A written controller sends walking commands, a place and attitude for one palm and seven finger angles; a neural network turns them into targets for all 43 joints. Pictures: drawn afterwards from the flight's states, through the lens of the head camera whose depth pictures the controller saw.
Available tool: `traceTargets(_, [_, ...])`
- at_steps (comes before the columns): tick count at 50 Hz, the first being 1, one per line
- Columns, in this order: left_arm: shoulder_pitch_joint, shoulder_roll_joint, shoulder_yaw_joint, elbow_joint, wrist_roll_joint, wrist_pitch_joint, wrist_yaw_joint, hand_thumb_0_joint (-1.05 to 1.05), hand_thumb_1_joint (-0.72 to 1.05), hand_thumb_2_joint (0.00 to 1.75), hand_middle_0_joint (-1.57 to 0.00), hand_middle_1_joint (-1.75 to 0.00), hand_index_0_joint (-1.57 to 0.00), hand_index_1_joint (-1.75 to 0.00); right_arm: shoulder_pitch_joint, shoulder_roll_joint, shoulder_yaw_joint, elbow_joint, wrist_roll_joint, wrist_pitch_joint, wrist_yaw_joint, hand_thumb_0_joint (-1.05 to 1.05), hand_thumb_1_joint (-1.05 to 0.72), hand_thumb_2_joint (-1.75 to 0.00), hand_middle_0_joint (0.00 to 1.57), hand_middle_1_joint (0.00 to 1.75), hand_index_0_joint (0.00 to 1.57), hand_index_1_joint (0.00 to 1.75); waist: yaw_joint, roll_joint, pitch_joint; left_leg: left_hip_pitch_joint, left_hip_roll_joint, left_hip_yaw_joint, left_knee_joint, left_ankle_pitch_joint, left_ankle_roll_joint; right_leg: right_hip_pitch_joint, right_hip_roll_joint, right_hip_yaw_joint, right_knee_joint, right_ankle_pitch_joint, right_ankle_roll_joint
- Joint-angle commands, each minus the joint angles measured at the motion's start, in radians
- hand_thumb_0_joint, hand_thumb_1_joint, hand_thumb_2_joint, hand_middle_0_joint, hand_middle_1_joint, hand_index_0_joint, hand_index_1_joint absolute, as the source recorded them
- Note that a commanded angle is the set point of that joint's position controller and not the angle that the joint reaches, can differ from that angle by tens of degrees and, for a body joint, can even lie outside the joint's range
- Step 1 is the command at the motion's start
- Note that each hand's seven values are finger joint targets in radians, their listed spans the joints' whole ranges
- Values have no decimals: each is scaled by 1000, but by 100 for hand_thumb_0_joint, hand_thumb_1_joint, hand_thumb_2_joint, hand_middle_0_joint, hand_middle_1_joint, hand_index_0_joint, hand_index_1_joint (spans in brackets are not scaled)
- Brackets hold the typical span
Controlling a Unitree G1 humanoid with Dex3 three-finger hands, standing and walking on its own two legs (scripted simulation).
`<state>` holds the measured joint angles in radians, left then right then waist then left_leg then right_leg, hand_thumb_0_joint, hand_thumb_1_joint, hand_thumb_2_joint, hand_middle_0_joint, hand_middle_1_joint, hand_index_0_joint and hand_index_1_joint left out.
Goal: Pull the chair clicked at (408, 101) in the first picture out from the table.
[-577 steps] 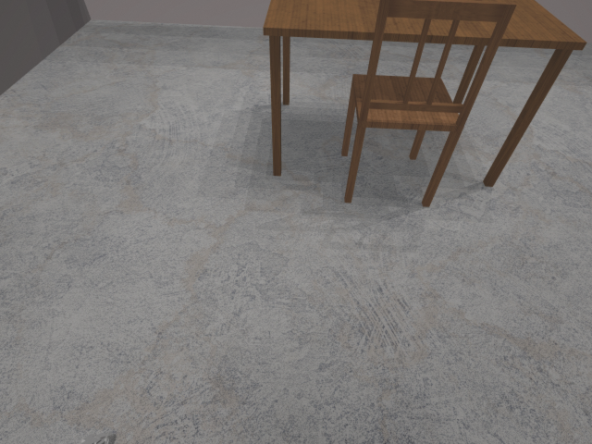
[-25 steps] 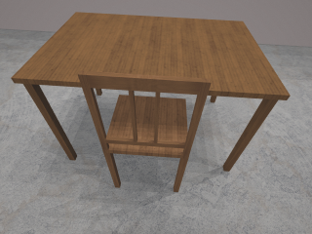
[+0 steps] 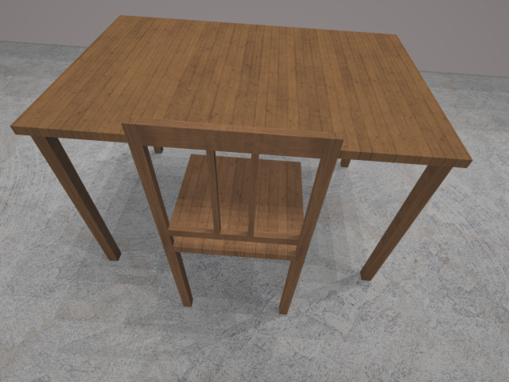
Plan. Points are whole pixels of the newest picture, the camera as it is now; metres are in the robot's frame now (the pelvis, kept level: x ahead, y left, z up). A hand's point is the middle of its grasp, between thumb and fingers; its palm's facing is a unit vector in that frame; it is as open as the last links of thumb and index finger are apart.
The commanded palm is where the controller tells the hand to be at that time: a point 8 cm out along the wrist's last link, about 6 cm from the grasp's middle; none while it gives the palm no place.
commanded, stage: look again from close up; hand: left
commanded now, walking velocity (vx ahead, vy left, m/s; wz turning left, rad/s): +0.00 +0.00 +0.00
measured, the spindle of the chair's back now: (214, 195) +0.52 +0.13 -0.08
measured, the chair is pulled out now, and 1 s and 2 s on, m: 0.00 0.00 0.00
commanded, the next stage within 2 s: shuffle to correct the standing spot in 0.56 s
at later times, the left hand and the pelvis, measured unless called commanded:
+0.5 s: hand out of the picture +0.00 +0.16 -0.18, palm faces +0.01 -0.99 -0.17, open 7.4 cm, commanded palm none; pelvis +0.02 -0.01 +0.00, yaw +0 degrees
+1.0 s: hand out of the picture +0.01 +0.13 -0.18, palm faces +0.02 -0.99 -0.17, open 7.4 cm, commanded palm none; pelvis +0.05 -0.03 -0.01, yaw -1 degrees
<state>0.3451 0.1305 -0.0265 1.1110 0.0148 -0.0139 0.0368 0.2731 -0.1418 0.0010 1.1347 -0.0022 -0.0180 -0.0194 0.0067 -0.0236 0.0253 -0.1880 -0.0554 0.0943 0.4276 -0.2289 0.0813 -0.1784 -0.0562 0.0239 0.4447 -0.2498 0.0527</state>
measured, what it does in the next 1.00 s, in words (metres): shifts its weight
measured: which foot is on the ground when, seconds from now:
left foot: down 0.00-1.00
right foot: down 0.00-1.00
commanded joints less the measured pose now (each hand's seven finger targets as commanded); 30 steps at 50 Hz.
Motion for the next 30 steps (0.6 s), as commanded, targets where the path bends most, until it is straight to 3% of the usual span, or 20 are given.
traceTargets(1, [70,91,19,-25,1,-13,11,0,90,90,-20,-30,-20,-30,42,-105,-14,-31,2,-19,-4,0,-90,-90,20,30,20,30,-6,14,46,4,147,-146,-111,66,-32,-54,-46,34,-54,123,-66])
traceTargets(7, [57,93,23,-27,-1,-13,11,0,90,90,-20,-30,-20,-30,40,-105,-12,-27,0,-22,-7,0,-90,-90,20,30,20,30,-5,21,34,24,148,-141,-102,130,-33,-41,-47,31,-52,147,-64])
traceTargets(18, [46,101,24,-33,-1,-11,9,0,90,90,-20,-30,-20,-30,33,-104,-11,-24,2,-18,-8,0,-90,-90,20,30,20,30,-4,13,51,29,149,-136,-115,111,-35,-36,-44,32,-70,136,-64])
traceTargets(22, [48,99,23,-29,-3,-14,9,0,90,90,-20,-30,-20,-30,39,-107,-9,-19,1,-21,-9,0,-90,-90,20,30,20,30,-5,12,27,50,149,-135,-102,173,-34,-23,-48,35,-65,175,-65])
traceTargets(30, [62,93,22,-23,-3,-14,10,0,90,90,-20,-30,-20,-30,37,-100,-9,-13,1,-19,-10,0,-90,-90,20,30,20,30,-5,11,45,51,148,-131,-109,145,-36,-34,-48,39,-75,163,-67])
